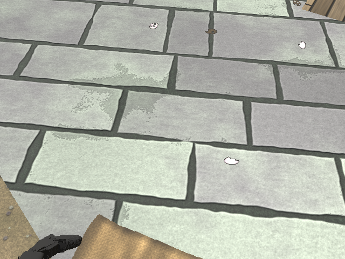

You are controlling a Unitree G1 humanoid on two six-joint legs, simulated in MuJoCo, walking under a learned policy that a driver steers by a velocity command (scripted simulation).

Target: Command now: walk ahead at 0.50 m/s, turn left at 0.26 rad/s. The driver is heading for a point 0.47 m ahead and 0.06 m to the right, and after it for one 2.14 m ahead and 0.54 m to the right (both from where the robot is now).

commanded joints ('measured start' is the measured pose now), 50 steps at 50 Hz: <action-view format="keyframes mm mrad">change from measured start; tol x32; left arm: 1 56 147 53 -45 3 -27 4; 4 400 242 88 45 -1 -15 -2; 50 268 277 113 -60 3 167 47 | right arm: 1 2 -137 -33 -38 -3 -1 -4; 50 -209 -87 -19 6 -35 42 -2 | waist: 1 87 157 -43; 4 155 -270 -365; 23 166 -31 48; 29 -2 285 -527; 50 89 -210 -84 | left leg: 1 -13 240 -150 77 589 107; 5 -734 59 -33 921 -156 -28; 22 -543 149 144 141 420 -51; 26 -198 95 166 9 518 14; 28 453 535 -227 174 1206 228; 35 -221 397 59 -119 656 190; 43 -206 424 199 -162 401 170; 50 -388 234 391 398 -16 -89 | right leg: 1 194 20 -37 -52 -63 -66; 4 904 -381 724 -166 -361 -349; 10 404 -200 276 -301 -177 -236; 26 489 -129 72 -2 406 -109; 28 -13 64 -17 587 -531 19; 30 -131 15 87 810 -704 37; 47 190 -45 -103 144 -292 -23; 50 466 -230 223 -102 275 -167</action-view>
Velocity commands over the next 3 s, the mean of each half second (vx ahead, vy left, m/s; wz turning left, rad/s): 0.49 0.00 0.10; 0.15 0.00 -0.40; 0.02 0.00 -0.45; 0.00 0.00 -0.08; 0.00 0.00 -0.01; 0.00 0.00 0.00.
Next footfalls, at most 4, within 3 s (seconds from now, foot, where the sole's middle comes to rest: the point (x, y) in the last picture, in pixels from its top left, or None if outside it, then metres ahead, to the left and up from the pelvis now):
0.04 right None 0.19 -0.13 -0.77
0.54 left None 0.47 0.13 -0.77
0.98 right None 0.43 -0.13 -0.77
1.44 left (138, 252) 0.51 0.09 -0.77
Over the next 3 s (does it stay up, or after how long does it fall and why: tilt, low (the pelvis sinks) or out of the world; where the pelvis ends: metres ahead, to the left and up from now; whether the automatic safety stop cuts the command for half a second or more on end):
stays up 0.40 -0.01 0.00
